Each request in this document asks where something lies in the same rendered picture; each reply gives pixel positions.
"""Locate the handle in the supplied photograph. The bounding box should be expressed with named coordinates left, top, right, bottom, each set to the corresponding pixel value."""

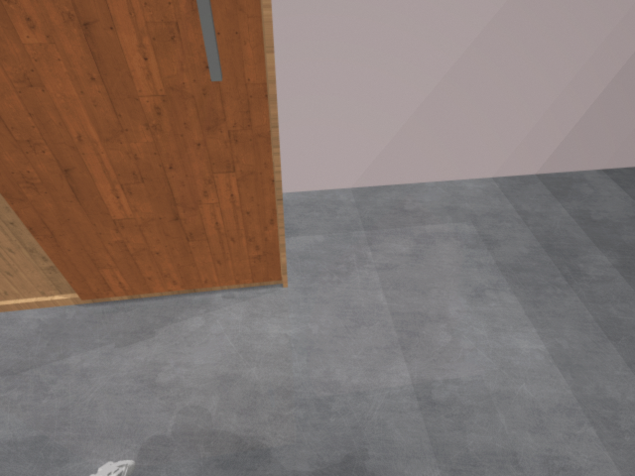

left=196, top=0, right=222, bottom=81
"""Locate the wardrobe door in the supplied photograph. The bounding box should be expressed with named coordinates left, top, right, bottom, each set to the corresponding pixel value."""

left=0, top=0, right=282, bottom=300
left=0, top=193, right=76, bottom=300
